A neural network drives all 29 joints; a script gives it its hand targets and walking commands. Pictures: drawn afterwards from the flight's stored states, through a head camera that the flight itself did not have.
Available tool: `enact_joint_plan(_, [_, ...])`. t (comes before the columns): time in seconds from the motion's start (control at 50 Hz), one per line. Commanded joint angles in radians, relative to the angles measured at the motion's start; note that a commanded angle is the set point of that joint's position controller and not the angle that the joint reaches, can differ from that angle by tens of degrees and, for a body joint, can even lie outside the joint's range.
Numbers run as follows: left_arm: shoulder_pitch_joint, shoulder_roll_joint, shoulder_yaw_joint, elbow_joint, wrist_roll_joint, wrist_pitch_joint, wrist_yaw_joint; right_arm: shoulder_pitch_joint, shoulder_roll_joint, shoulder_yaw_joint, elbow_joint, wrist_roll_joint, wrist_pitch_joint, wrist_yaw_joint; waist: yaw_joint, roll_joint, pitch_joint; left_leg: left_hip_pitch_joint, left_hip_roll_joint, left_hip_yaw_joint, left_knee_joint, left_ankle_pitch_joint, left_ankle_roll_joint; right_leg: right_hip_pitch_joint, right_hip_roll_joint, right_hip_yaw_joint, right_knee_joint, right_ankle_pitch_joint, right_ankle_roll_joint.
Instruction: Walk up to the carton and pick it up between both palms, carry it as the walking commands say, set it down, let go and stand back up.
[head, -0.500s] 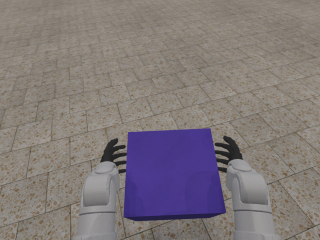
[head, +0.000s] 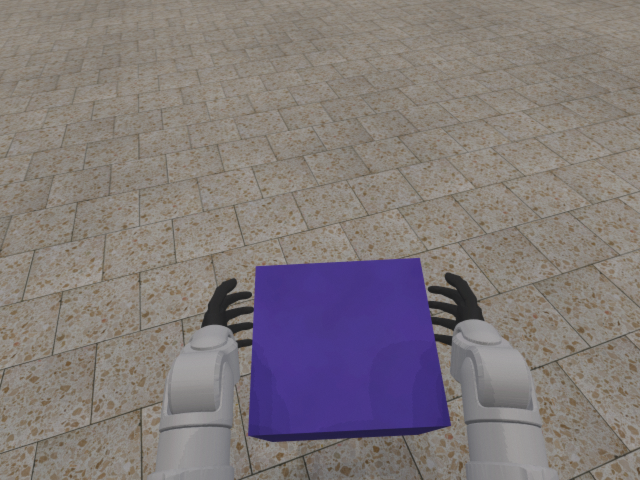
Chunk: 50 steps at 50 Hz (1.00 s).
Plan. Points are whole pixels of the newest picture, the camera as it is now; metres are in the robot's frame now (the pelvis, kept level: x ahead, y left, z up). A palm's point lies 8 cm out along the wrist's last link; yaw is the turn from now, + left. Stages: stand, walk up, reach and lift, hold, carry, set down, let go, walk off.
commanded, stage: carry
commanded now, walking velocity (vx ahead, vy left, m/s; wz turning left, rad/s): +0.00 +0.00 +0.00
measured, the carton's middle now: (341, 355) +0.30 +0.00 -0.04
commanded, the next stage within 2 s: none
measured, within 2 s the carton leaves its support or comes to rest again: neither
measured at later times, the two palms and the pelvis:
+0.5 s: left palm (215, 340) +0.27 +0.16 +0.05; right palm (465, 334) +0.28 -0.15 +0.05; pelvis +0.00 +0.00 +0.00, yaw +0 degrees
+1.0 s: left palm (249, 331) +0.27 +0.11 +0.07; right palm (502, 329) +0.27 -0.19 +0.07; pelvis -0.01 -0.03 -0.01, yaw -1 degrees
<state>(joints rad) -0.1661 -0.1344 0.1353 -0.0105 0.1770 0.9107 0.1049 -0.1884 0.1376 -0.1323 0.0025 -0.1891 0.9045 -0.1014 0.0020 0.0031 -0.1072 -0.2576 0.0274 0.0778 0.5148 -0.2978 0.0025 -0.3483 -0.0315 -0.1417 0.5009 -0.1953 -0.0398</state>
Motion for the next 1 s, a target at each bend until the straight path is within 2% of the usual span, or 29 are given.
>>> enact_joint_plan(0.0, [-0.45,-0.797,-0.547,-0.097,-0.3,-0.037,-0.248,-0.431,0.813,0.54,-0.082,0.298,-0.034,0.246,0.0,-0.003,-0.239,0.013,0.113,-0.092,-0.078,0.171,0.037,0.166,-0.129,0.133,-0.06,0.17,-0.006])
enact_joint_plan(0.52, [-0.448,-0.794,-0.55,-0.096,-0.293,-0.056,-0.251,-0.426,0.814,0.543,-0.068,0.287,-0.052,0.246,0.001,-0.003,-0.238,0.008,0.114,-0.093,-0.08,0.162,0.04,0.158,-0.129,0.135,-0.059,0.16,-0.005])
enact_joint_plan(0.56, [-0.487,-0.825,-0.627,-0.23,-0.366,-0.019,-0.246,-0.462,0.847,0.611,-0.206,0.356,-0.015,0.245,0.0,-0.017,-0.25,0.012,0.14,-0.11,-0.083,0.188,0.038,0.162,-0.114,0.124,-0.052,0.15,0.001])
enact_joint_plan(0.58, [-0.486,-0.836,-0.642,-0.236,-0.38,0.014,-0.245,-0.462,0.855,0.622,-0.215,0.368,0.018,0.246,0.001,-0.01,-0.259,0.012,0.154,-0.12,-0.084,0.199,0.038,0.165,-0.107,0.121,-0.046,0.143,0.003])
enact_joint_plan(0.62, [-0.499,-0.872,-0.733,-0.357,-0.463,0.104,-0.246,-0.47,0.888,0.707,-0.338,0.444,0.108,0.249,0.003,0.02,-0.273,0.012,0.18,-0.141,-0.075,0.222,0.039,0.155,-0.098,0.115,-0.019,0.14,0.005])
enact_joint_plan(0.68, [-0.48,-0.877,-0.751,-0.336,-0.496,0.223,-0.259,-0.433,0.9,0.722,-0.313,0.468,0.225,0.259,0.002,0.071,-0.262,0.02,0.222,-0.174,-0.059,0.253,0.044,0.096,-0.091,0.102,0.027,0.123,0.011])
enact_joint_plan(0.76, [-0.55,-0.931,-0.725,-0.224,-0.513,0.282,-0.282,-0.492,0.948,0.695,-0.216,0.472,0.282,0.277,0.003,0.088,-0.187,-0.02,0.248,-0.185,-0.04,0.21,0.047,0.033,-0.084,0.093,0.038,0.059,0.018])
enact_joint_plan(0.8, [-0.596,-0.962,-0.717,-0.208,-0.52,0.291,-0.29,-0.531,0.985,0.69,-0.205,0.479,0.291,0.281,0.002,0.067,-0.177,-0.04,0.238,-0.175,-0.015,0.185,0.041,0.036,-0.087,0.107,0.037,0.086,0.012])
enact_joint_plan(0.84, [-0.631,-0.987,-0.704,-0.195,-0.522,0.296,-0.293,-0.573,1.011,0.684,-0.207,0.484,0.297,0.28,0.0,0.022,-0.199,-0.061,0.207,-0.138,0.039,0.147,0.025,0.068,-0.106,0.142,0.014,0.158,-0.005])
enact_joint_plan(0.9, [-0.639,-1.01,-0.685,-0.183,-0.511,0.297,-0.29,-0.608,1.026,0.684,-0.224,0.495,0.303,0.279,-0.002,-0.1,-0.243,-0.099,0.125,-0.022,0.146,0.008,-0.01,0.137,-0.175,0.215,-0.083,0.212,-0.056])
enact_joint_plan(0.92, [-0.635,-1.018,-0.68,-0.185,-0.506,0.296,-0.287,-0.617,1.028,0.684,-0.23,0.501,0.304,0.279,0.0,-0.117,-0.25,-0.096,0.105,0.006,0.15,-0.035,-0.014,0.139,-0.186,0.216,-0.104,0.206,-0.068])
enact_joint_plan(0.94, [-0.633,-1.023,-0.678,-0.194,-0.503,0.294,-0.284,-0.62,1.031,0.683,-0.235,0.505,0.304,0.28,0.0,-0.111,-0.253,-0.077,0.095,0.02,0.125,-0.047,-0.01,0.128,-0.179,0.199,-0.113,0.185,-0.069])
enact_joint_plan(0.98, [-0.634,-1.027,-0.682,-0.224,-0.501,0.29,-0.277,-0.621,1.039,0.678,-0.242,0.511,0.301,0.283,0.002,-0.057,-0.259,-0.02,0.108,0.014,0.067,0.013,0.0,0.101,-0.146,0.153,-0.098,0.163,-0.05])
